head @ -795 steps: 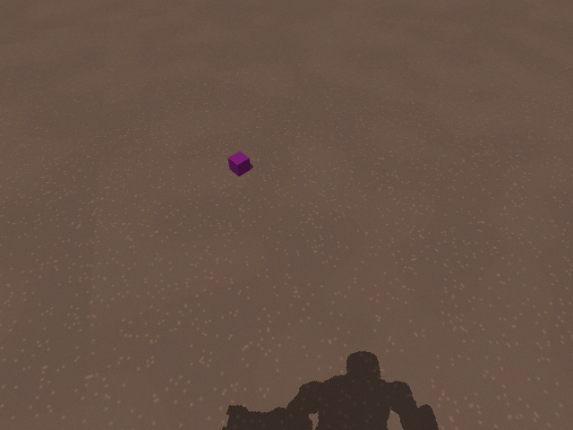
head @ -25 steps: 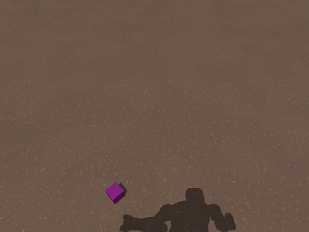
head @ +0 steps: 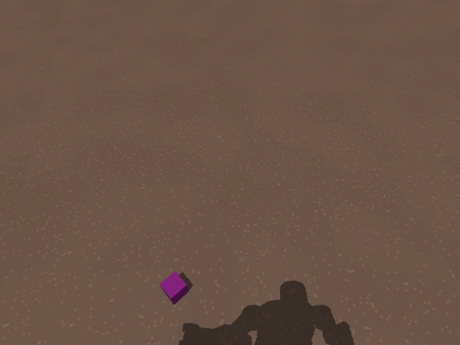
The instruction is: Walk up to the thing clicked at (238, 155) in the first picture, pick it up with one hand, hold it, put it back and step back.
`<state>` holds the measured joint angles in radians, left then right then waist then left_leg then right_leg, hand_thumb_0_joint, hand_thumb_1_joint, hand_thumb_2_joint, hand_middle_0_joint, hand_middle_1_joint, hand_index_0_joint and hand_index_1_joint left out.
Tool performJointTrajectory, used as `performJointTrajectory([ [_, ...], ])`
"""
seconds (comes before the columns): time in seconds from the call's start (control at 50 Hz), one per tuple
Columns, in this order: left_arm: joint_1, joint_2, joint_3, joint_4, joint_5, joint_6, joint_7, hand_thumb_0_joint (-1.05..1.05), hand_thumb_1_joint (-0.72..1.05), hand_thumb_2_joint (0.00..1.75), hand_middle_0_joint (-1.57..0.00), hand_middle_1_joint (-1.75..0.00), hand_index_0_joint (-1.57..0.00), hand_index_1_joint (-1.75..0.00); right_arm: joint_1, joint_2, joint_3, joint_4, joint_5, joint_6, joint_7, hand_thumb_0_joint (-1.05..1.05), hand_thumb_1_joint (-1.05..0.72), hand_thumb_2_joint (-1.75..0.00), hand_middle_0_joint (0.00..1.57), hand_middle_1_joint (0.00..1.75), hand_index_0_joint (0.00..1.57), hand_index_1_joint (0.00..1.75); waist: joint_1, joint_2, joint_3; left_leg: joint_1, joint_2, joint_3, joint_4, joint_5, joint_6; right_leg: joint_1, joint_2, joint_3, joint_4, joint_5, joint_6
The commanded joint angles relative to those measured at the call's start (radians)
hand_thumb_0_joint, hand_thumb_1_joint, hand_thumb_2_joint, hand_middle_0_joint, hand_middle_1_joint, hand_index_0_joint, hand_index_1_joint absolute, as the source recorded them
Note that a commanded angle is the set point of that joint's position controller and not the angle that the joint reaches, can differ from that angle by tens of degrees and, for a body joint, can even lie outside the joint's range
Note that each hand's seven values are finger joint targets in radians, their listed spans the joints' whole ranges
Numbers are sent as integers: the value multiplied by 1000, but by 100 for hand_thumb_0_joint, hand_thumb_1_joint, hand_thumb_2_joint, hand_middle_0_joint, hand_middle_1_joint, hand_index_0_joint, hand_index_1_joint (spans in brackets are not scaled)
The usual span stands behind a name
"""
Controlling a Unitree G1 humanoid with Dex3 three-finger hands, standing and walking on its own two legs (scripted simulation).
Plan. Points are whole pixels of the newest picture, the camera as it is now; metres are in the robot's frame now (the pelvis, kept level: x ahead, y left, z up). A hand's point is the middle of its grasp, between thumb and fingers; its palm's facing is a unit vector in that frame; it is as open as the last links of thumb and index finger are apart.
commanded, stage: stand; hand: left
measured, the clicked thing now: (174, 287) +0.47 +0.26 -0.74
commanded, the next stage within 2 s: walk up in 0.86 s
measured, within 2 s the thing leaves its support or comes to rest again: neither
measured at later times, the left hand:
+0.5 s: hand out of the picture +0.07 +0.25 -0.15, palm faces -0.01 -0.94 -0.35, open 7.4 cm
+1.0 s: hand out of the picture +0.07 +0.26 -0.16, palm faces +0.02 -0.93 -0.36, open 7.4 cm
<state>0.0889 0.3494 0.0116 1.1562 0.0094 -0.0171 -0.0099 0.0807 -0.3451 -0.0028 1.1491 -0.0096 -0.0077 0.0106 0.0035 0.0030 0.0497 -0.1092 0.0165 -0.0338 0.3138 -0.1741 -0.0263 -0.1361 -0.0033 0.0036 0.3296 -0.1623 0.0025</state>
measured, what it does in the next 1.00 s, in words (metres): stands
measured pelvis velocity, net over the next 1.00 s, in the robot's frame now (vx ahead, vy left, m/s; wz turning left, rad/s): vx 0.01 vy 0.01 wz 0.01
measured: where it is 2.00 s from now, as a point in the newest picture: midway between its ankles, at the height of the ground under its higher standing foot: outside the picture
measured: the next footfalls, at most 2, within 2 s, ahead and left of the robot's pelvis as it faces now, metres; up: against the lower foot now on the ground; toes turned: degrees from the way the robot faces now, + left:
none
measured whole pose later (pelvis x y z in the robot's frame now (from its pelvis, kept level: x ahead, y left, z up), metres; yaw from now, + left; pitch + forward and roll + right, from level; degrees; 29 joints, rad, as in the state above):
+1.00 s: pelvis +0.01 +0.01 +0.00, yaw +1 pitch -2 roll -1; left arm 0.14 0.34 0.03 1.12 0.03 -0.03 -0.01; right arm 0.17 -0.38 -0.03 1.12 -0.03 0.02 0.02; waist 0.02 0.04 0.02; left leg -0.16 0.02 -0.04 0.45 -0.31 0.01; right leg -0.14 0.00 -0.01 0.37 -0.20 0.00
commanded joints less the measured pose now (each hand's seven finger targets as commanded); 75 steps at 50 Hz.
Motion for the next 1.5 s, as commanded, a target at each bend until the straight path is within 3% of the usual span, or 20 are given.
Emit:
performJointTrajectory([
  [0.0, -49, 215, 37, -60, -5, -16, 16, 0, 90, 90, -20, -30, -20, -30, -39, -213, -32, -56, 3, -24, -17, 0, -90, -90, 20, 30, 20, 30, -5, 16, -77, -21, 109, -72, -53, 89, 37, 43, -117, 92, -45, 89, -18],
  [0.24, -39, 216, 34, -58, -5, -16, 15, 0, 90, 90, -20, -30, -20, -30, -19, -211, -28, -57, 3, -23, -17, 0, -90, -90, 20, 30, 20, 30, -7, -1, -79, -20, 106, -73, -44, 106, 36, 45, -122, 93, -50, 110, -21],
  [0.34, -27, 214, 32, -57, -4, -13, 13, 0, 90, 90, -20, -30, -20, -30, -20, -216, -28, -57, 2, -23, -17, 0, -90, -90, 20, 30, 20, 30, 0, -1, -50, -24, 107, -81, -54, 39, 39, 14, -116, 92, -62, 32, -21],
  [0.44, -26, 217, 34, -61, -3, -17, 15, 0, 90, 90, -20, -30, -20, -30, -14, -225, -30, -60, 2, -24, -16, 0, -90, -90, 20, 30, 20, 30, -1, -2, -81, -9, 108, -76, -39, 98, 42, 41, -122, 94, -54, 108, -20],
  [0.58, -27, 217, 33, -62, -4, -14, 13, 0, 90, 90, -20, -30, -20, -30, 1, -222, -26, -57, 1, -22, -15, 0, -90, -90, 20, 30, 20, 30, -2, 3, -48, -38, 104, -80, -56, 20, 40, 18, -116, 94, -67, 5, -19],
  [0.78, -21, 222, 31, -68, -3, -16, 15, 0, 90, 90, -20, -30, -20, -30, 8, -221, -26, -61, 0, -20, -16, 0, -90, -90, 20, 30, 20, 30, -4, 3, -73, -27, 106, -77, -41, 62, 40, 35, -121, 93, -60, 61, -21],
  [0.82, -16, 221, 29, -65, -2, -15, 14, 0, 90, 90, -20, -30, -20, -30, 4, -221, -26, -62, 1, -20, -16, 0, -90, -90, 20, 30, 20, 30, -3, -6, -69, -19, 106, -78, -42, 51, 39, 24, -121, 93, -61, 40, -22],
  [0.84, -4, 247, 58, -80, 5, -28, 18, 0, 90, 90, -20, -30, -20, -30, 36, -233, -50, -71, -11, -4, -7, 0, -90, -90, 20, 30, 20, 30, 11, 17, -72, -55, 51, -36, 4, -79, 61, 60, -118, 114, -90, -122, -31],
  [0.92, -4, 287, 81, -100, 22, -32, 29, 0, 90, 90, -20, -30, -20, -30, 63, -190, -54, -87, -24, 14, 1, 0, -90, -90, 20, 30, 20, 30, 17, -86, -10, -146, 17, -2, 166, -222, 42, -3, -248, 263, -170, -377, -118],
  [0.96, -39, 266, 79, -132, 23, -31, 28, 0, 90, 90, -20, -30, -20, -30, 96, -184, -57, -91, -27, 12, 4, 0, -90, -90, 20, 30, 20, 30, -1, -99, 12, -120, 28, -13, 162, -218, 46, -59, -251, 236, -138, -314, -134],
  [1.0, -45, 232, 69, -144, 14, -31, 25, 0, 90, 90, -20, -30, -20, -30, 112, -185, -58, -93, -31, 1, 3, 0, -90, -90, 20, 30, 20, 30, -11, -72, 28, -63, 47, -46, 30, -57, 54, -89, -179, 145, -55, -136, -83],
  [1.04, -12, 211, 60, -147, 5, -30, 24, 0, 90, 90, -20, -30, -20, -30, 92, -240, -79, -110, -32, -12, -1, 0, -90, -90, 20, 30, 20, 30, -1, -9, -17, -15, 113, -128, -14, 111, 86, -70, -92, 46, 52, 33, -35],
  [1.06, 2, 207, 56, -145, 1, -28, 24, 0, 90, 90, -20, -30, -20, -30, 83, -255, -82, -119, -28, -15, -3, 0, -90, -90, 20, 30, 20, 30, 7, 8, -37, -23, 140, -154, -25, 121, 104, -40, -64, 15, 84, 24, -23],
  [1.1, 15, 204, 51, -144, -1, -31, 28, 0, 90, 90, -20, -30, -20, -30, 53, -257, -82, -136, -20, -14, -1, 0, -90, -90, 20, 30, 20, 30, 17, 50, -35, -19, 145, -138, -13, 213, 114, 4, -64, 5, 75, 63, -20],
  [1.16, 40, 220, 48, -140, -2, -35, 38, 0, 90, 90, -20, -30, -20, -30, 71, -249, -90, -155, -11, -6, -6, 0, -90, -90, 20, 30, 20, 30, 6, 67, -103, 42, 108, -59, 71, 451, 94, 61, -89, 15, 81, 253, -32],
  [1.2, 40, 223, 49, -148, -5, -32, 44, 0, 90, 90, -20, -30, -20, -30, 91, -245, -95, -161, -4, 0, -10, 0, -90, -90, 20, 30, 20, 30, -1, 74, -136, 62, 98, -39, 98, 535, 83, 90, -95, 9, 106, 325, -42],
  [1.26, 28, 219, 42, -162, -7, -24, 49, 0, 90, 90, -20, -30, -20, -30, 83, -246, -104, -178, -1, 9, -12, 0, -90, -90, 20, 30, 20, 30, -8, 78, -129, 79, 101, -46, 101, 531, 81, 56, -88, -9, 137, 278, -44],
  [1.36, 36, 218, 38, -160, -2, -21, 51, 0, 90, 90, -20, -30, -20, -30, 46, -232, -107, -204, 1, 18, -9, 0, -90, -90, 20, 30, 20, 30, -2, 39, -92, 35, 104, -65, 88, 374, 108, 48, -78, -16, 137, 195, -36],
  [1.4, 45, 232, 44, -160, 3, -25, 53, 0, 90, 90, -20, -30, -20, -30, 31, -229, -105, -217, -2, 20, -6, 0, -90, -90, 20, 30, 20, 30, 4, 21, -74, -36, 82, -50, 99, 298, 95, 96, -105, 11, 125, 217, -49],
  [1.48, 49, 263, 54, -165, 5, -29, 56, 0, 90, 90, -20, -30, -20, -30, 23, -223, -103, -224, -8, 16, -1, 0, -90, -90, 20, 30, 20, 30, 7, -7, -79, -64, 62, -42, 114, 303, 59, 122, -160, 60, 130, 264, -75],
])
